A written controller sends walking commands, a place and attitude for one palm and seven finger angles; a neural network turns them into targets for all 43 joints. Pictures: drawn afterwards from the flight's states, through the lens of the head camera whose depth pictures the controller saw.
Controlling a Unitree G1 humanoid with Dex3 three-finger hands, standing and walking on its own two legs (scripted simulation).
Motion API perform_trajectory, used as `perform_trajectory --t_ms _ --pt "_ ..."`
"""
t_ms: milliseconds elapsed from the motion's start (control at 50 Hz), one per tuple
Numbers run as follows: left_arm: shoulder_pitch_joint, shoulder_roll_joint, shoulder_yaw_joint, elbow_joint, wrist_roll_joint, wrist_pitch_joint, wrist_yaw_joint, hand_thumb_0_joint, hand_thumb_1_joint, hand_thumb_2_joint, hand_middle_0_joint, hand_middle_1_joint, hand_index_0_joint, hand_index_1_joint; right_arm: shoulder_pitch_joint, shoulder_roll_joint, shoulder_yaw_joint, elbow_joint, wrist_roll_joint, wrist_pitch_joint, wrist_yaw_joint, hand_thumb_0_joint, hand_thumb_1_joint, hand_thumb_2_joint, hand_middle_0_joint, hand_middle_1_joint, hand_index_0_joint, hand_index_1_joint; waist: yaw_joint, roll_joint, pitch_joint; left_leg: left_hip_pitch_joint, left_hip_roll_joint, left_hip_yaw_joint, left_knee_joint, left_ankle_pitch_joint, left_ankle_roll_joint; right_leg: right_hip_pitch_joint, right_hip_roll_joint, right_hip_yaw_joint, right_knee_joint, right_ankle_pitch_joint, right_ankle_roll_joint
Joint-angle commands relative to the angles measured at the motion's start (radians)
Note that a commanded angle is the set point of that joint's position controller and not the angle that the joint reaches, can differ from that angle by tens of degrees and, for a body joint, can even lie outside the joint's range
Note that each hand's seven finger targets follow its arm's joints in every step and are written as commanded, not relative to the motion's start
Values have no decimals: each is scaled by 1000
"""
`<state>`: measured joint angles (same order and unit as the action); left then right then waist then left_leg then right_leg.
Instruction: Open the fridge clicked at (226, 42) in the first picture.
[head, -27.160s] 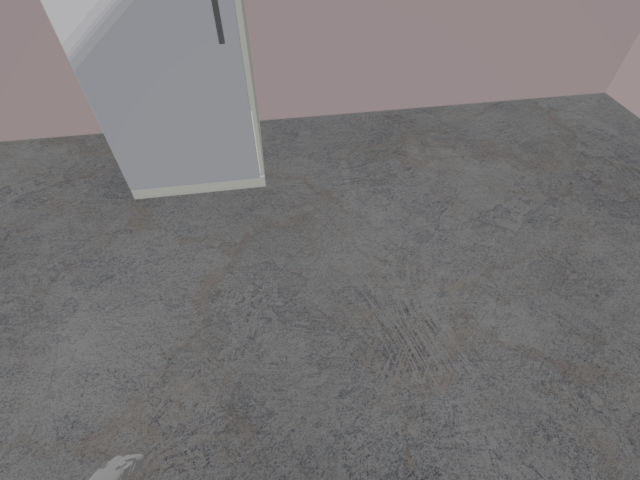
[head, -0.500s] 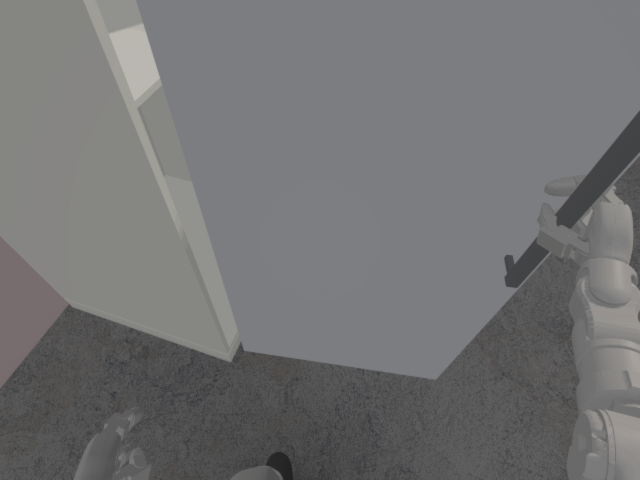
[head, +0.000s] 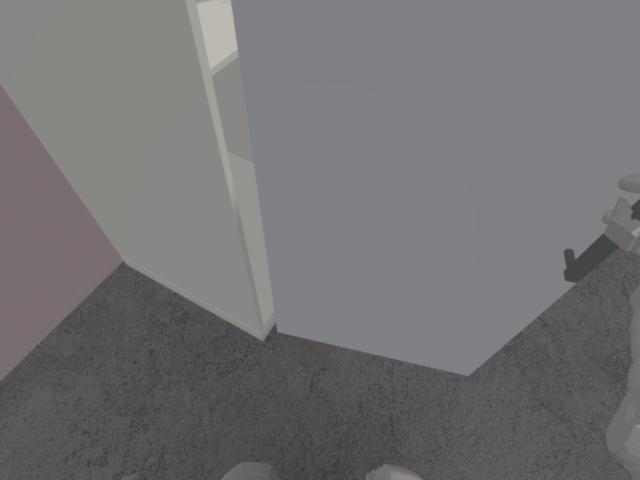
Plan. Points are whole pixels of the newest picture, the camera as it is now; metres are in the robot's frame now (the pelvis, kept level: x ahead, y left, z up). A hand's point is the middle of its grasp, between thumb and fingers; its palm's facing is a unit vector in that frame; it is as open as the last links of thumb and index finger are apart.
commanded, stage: stop walking and hold the door back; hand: right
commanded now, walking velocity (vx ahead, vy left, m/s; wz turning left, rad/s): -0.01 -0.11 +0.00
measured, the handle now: out of the picture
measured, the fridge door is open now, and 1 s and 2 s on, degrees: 74 77 75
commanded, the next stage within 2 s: loosen the grip on the handle in 0.72 s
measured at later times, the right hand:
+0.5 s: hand (627, 238) +0.43 -0.30 +0.10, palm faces +0.26 +0.92 -0.30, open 5.8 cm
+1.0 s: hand out of the picture +0.41 -0.30 +0.11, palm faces +0.24 +0.94 -0.24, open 7.1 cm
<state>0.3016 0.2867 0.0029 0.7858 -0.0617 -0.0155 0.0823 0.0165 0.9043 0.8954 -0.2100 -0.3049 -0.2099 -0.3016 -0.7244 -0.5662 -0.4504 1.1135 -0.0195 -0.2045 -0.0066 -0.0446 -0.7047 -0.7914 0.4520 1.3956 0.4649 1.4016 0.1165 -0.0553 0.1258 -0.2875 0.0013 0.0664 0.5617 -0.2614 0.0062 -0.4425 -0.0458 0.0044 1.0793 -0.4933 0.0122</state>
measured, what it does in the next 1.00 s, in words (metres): steps on the spot: right foot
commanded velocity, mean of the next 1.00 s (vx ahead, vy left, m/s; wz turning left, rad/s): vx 0.00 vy -0.01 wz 0.00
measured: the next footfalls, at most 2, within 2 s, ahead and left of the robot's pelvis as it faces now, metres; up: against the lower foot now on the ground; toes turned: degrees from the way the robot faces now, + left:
right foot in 0.22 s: +0.11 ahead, -0.14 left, +0.00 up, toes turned +6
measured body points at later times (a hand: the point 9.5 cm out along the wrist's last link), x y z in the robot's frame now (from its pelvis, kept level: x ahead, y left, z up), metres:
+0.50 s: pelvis +0.01 -0.05 +0.00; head +0.07 -0.06 +0.45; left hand +0.12 +0.19 -0.10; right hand +0.41 -0.34 +0.12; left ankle -0.01 +0.08 -0.73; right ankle +0.07 -0.15 -0.73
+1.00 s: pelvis -0.03 -0.04 +0.00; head +0.00 -0.06 +0.45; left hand +0.05 +0.26 -0.09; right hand +0.39 -0.35 +0.13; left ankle -0.01 +0.08 -0.73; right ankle +0.07 -0.15 -0.73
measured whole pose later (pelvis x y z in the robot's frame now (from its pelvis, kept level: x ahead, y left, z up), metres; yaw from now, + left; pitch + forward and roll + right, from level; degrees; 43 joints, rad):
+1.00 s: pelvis -0.03 -0.04 +0.00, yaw +4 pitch +3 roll +1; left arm 0.28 0.30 0.02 0.67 0.00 -0.10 0.06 0.01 0.91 0.90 -0.21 -0.30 -0.21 -0.30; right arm -0.57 -0.51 -0.41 0.81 -0.05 -0.17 0.07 -0.04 -0.41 -0.69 0.42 1.37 0.44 1.39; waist 0.07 0.03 0.00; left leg -0.37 0.00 0.05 0.59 -0.27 0.01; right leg -0.48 -0.06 -0.06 0.57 -0.14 -0.01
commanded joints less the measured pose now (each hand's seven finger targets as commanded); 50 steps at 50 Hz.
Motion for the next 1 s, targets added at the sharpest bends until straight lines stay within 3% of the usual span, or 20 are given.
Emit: perform_trajectory --t_ms 0,100,180,240,260,300,340,400,460,520,640,760,780,800,820,840,860,880,900,980 --pt "-31 160 22 -103 17 -61 18 0 900 900 -200 -300 -200 -300 -265 -506 -166 -159 22 -44 -43 0 -900 -900 450 1400 450 1400 -98 151 -323 211 304 -172 -179 390 131 -90 -29 42 7 58 -3" --pt "-54 155 23 -141 32 -81 29 0 900 900 -200 -300 -200 -300 -195 -466 -164 -204 26 -57 -35 0 -900 -900 450 1400 450 1400 -120 211 -295 107 218 -99 -170 296 87 84 9 -48 -290 217 3" --pt "-48 161 51 -186 34 -88 37 0 900 900 -200 -300 -200 -300 -96 -392 -128 -352 25 -58 -43 0 -900 -900 450 1400 450 1400 -104 142 -318 83 164 -63 -101 242 43 257 2 -33 -535 443 11" --pt "-58 169 57 -231 34 -88 27 0 900 900 -200 -300 -200 -300 -59 -241 -27 -489 32 -62 -33 0 -900 -900 450 1400 450 1400 -110 -149 -312 -47 -20 -16 123 -81 -27 322 -213 244 -671 784 -108" --pt "-73 141 50 -240 46 -92 18 0 900 900 -200 -300 -200 -300 -53 -220 5 -556 25 -70 -31 0 -900 -900 450 1400 450 1400 -97 -284 -313 -109 -17 -36 259 -249 -25 332 -266 328 -732 832 -148" --pt "-68 123 47 -241 60 -106 7 0 900 900 -200 -300 -200 -300 -51 -227 0 -633 7 -80 -41 0 -900 -900 450 1400 450 1400 -108 -241 -317 -68 12 -63 277 -268 -15 286 -252 285 -726 750 -158" --pt "-54 136 55 -242 56 -102 11 0 900 900 -200 -300 -200 -300 99 -330 -129 -700 15 -85 -59 0 -900 -900 450 1400 450 1400 -121 -220 -382 -6 5 -35 105 -185 -14 340 -200 160 -617 841 -139" --pt "-66 125 42 -262 49 -99 11 0 900 900 -200 -300 -200 -300 108 -261 -69 -778 21 -74 -48 0 -900 -900 450 1400 450 1400 -114 -184 -446 135 10 -22 -147 37 -16 326 -126 77 -516 721 -65" --pt "-67 114 28 -276 47 -102 21 0 900 900 -200 -300 -200 -300 159 -291 -103 -775 22 -60 -63 0 -900 -900 450 1400 450 1400 -94 -62 -473 317 118 -96 -104 489 24 179 -67 8 -493 661 -17" --pt "-70 117 32 -254 31 -87 33 0 900 900 -200 -300 -200 -300 184 -295 -124 -730 50 -29 -70 0 -900 -900 450 1400 450 1400 -108 112 -474 308 120 -86 -53 573 18 181 -55 -2 -495 632 -9" --pt "-90 125 23 -222 39 -66 49 0 900 900 -200 -300 -200 -300 157 -293 -94 -677 49 -21 -68 0 -900 -900 450 1400 450 1400 -111 -17 -370 124 67 -63 -106 198 -14 243 -97 55 -576 595 -43" --pt "-79 138 30 -195 43 -68 56 0 900 900 -200 -300 -200 -300 58 -276 -38 -564 40 -24 -76 0 -900 -900 450 1400 450 1400 -109 -43 -283 72 64 -86 -175 -38 -5 170 -85 69 -638 313 -40" --pt "-71 147 33 -188 42 -69 56 0 900 900 -200 -300 -200 -300 15 -294 -43 -547 38 -26 -79 0 -900 -900 450 1400 450 1400 -108 -42 -290 65 70 -91 -181 -48 -2 178 -81 67 -633 305 -35" --pt "-12 144 99 -232 61 -96 14 0 900 900 -200 -300 -200 -300 -628 -676 -265 -717 -78 -76 -37 0 -900 -900 450 1400 450 1400 -131 133 -230 68 111 -146 -214 144 1 113 -49 -19 -535 297 -59" --pt "-73 198 140 -152 121 -136 1 0 900 900 -200 -300 -200 -300 -605 -617 -265 -627 -82 -1 26 0 -779 -842 450 1400 450 1400 -124 -152 -486 149 17 -43 -13 474 75 152 21 -65 -647 601 -40" --pt "-6 167 102 -177 68 -137 -1 0 900 900 -200 -300 -200 -300 -277 -273 -2 -462 -34 34 56 0 -658 -783 450 1400 450 1400 -63 1 -438 -25 -22 35 -44 331 36 280 26 -81 -563 645 -21" --pt "37 157 86 -186 66 -128 -9 0 900 900 -200 -300 -200 -300 -127 -218 -45 -424 -41 23 84 0 -538 -725 450 1400 450 1400 -83 65 -454 -89 -39 31 -59 266 18 291 33 -54 -553 605 -36" --pt "-27 155 75 -209 70 -130 -12 0 900 900 -200 -300 -200 -300 -156 -182 0 -504 -16 -2 102 0 -417 -667 450 1400 450 1400 -101 -17 -461 -90 -28 8 -57 196 15 307 45 -49 -549 511 -38" --pt "-14 166 78 -199 70 -125 -15 0 900 900 -200 -300 -200 -300 -100 -269 -74 -477 -19 -21 88 0 -296 -608 450 1400 450 1400 -123 -53 -491 -105 -25 1 -61 108 23 298 47 -49 -551 431 -42" --pt "-39 151 58 -241 55 -109 -25 0 900 900 -200 -300 -200 -300 -154 -173 66 -516 -27 -67 52 0 188 -375 450 1400 450 1400 -80 -18 -371 -215 -18 -18 -69 -157 14 167 43 -30 -567 89 -49"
